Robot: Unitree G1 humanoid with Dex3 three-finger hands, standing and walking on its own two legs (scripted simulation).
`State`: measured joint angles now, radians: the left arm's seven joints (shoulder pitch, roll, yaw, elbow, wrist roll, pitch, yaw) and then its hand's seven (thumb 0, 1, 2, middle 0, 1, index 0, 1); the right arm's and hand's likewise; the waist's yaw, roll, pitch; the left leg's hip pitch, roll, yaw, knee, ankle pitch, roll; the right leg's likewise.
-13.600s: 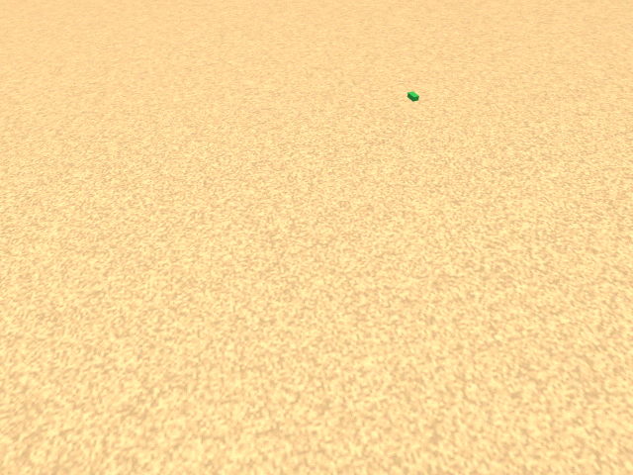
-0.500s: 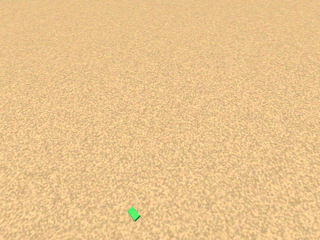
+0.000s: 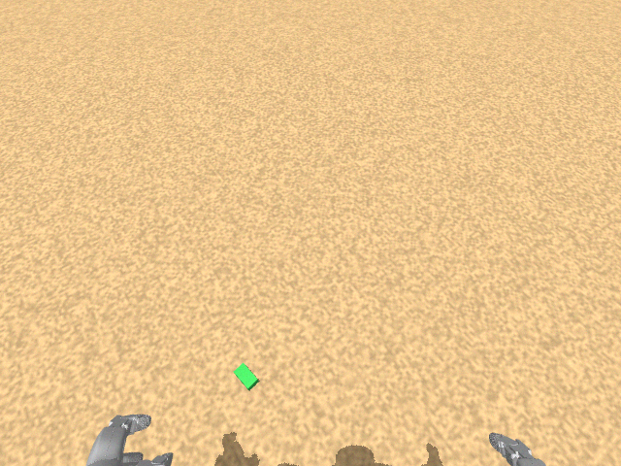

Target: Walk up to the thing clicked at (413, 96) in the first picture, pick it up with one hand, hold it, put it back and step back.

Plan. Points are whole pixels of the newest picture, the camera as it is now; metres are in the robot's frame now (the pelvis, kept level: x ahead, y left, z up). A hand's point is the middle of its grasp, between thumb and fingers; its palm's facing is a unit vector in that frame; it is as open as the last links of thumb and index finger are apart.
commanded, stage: rise first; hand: left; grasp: from above
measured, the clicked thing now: (246, 376) +0.43 +0.22 -0.74
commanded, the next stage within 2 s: none
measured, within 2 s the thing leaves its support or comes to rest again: neither
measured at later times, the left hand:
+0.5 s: hand out of the picture +0.13 +0.27 -0.22, palm faces -0.12 -0.83 -0.55, open 13.9 cm
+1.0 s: hand (179, 440) +0.22 +0.30 -0.41, palm faces -0.30 -0.36 -0.88, open 13.8 cm
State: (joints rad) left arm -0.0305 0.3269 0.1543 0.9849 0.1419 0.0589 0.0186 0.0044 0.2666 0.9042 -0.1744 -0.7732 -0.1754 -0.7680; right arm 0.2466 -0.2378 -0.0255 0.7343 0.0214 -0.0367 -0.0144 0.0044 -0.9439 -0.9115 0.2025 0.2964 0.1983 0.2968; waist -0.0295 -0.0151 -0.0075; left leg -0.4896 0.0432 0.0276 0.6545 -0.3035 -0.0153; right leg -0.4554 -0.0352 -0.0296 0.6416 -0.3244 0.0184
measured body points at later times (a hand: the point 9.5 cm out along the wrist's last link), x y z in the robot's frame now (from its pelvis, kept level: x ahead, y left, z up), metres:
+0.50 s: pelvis +0.00 +0.00 -0.07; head +0.10 +0.02 +0.36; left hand +0.13 +0.31 -0.19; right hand +0.17 -0.25 -0.17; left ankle +0.01 +0.13 -0.72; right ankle -0.01 -0.13 -0.72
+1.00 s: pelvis -0.06 -0.01 -0.25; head +0.13 +0.00 +0.16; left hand +0.23 +0.31 -0.36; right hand +0.11 -0.28 -0.38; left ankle +0.01 +0.13 -0.72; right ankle -0.01 -0.13 -0.72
